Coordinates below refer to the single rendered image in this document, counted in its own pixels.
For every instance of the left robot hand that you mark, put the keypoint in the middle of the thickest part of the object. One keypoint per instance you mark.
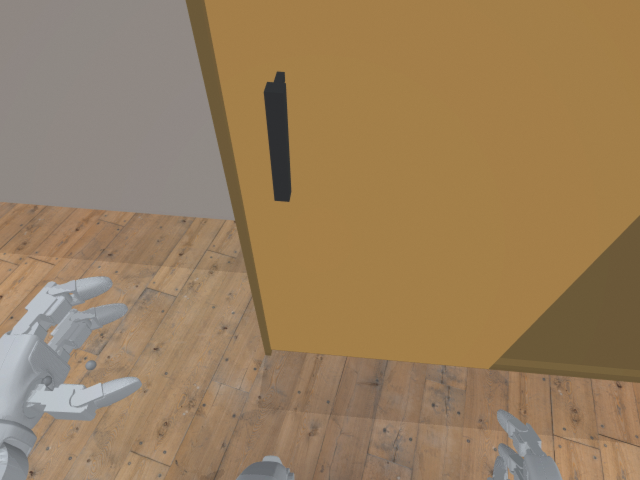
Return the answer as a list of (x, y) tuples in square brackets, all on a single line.
[(25, 359)]

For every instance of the robot left shin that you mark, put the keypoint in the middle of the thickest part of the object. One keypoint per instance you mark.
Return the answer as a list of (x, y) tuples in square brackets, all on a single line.
[(272, 458)]

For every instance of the wardrobe door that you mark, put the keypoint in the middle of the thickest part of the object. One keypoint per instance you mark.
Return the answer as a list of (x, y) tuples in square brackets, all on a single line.
[(596, 321), (455, 165)]

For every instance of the right robot hand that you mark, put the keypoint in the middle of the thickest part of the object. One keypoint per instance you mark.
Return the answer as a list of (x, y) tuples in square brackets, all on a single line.
[(536, 465)]

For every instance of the left robot forearm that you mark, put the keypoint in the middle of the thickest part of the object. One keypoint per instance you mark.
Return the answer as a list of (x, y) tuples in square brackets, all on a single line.
[(16, 443)]

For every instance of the handle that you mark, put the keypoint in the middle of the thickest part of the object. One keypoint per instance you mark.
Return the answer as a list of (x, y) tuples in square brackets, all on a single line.
[(277, 126)]

